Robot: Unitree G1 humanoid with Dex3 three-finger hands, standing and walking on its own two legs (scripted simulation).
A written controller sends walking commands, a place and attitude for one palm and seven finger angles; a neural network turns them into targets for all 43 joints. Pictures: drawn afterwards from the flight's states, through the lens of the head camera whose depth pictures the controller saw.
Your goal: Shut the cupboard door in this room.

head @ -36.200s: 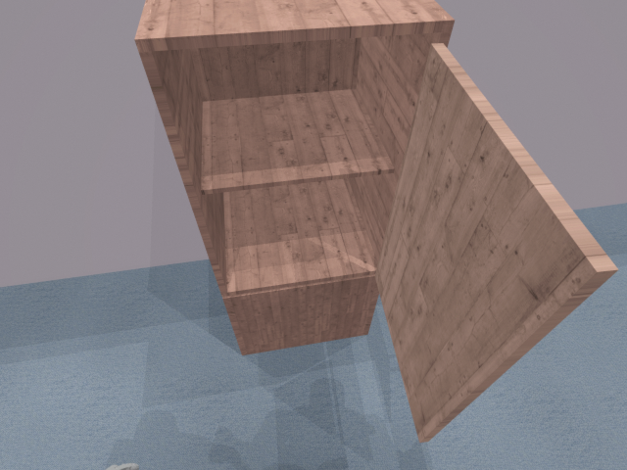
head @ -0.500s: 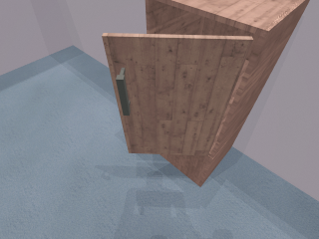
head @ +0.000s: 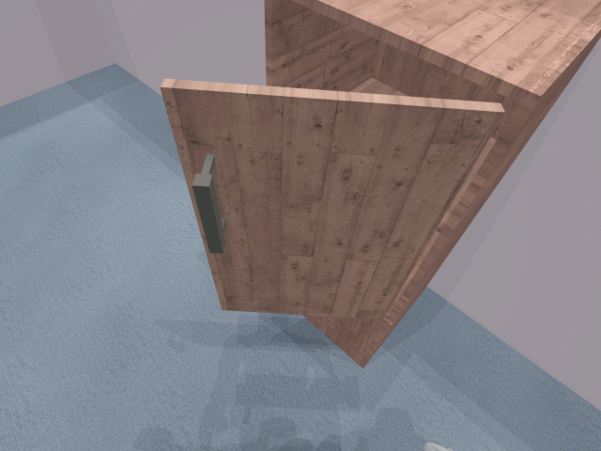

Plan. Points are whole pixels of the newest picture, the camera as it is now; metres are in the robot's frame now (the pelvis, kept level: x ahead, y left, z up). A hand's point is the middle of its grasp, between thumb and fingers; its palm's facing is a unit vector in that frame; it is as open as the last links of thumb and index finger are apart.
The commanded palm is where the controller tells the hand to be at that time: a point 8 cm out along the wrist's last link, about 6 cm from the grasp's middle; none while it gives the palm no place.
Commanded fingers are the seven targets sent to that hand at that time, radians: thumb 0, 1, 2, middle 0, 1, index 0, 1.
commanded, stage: come to a stop and stand still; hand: left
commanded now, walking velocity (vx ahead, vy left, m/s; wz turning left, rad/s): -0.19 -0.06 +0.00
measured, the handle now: (213, 206) +0.42 +0.17 +0.06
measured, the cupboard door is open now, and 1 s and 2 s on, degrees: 40 40 40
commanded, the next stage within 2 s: none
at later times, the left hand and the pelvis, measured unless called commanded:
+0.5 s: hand out of the picture +0.01 +0.13 -0.16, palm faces +0.08 -0.97 -0.25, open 7.3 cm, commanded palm none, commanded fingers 0.00 0.90 0.90 -0.20 -0.30 -0.20 -0.30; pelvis -0.01 -0.06 +0.00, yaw +2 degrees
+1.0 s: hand out of the picture +0.00 +0.21 -0.18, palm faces +0.06 -0.96 -0.26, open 7.4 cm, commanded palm none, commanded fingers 0.00 0.90 0.90 -0.20 -0.30 -0.20 -0.30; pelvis -0.05 +0.01 -0.01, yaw +1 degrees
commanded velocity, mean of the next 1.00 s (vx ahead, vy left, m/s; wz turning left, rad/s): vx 0.00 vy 0.06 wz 0.00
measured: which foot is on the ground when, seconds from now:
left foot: down 0.00-0.26, up 0.28-0.60, down 0.62-1.00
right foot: up 0.00-0.24, down 0.26-1.00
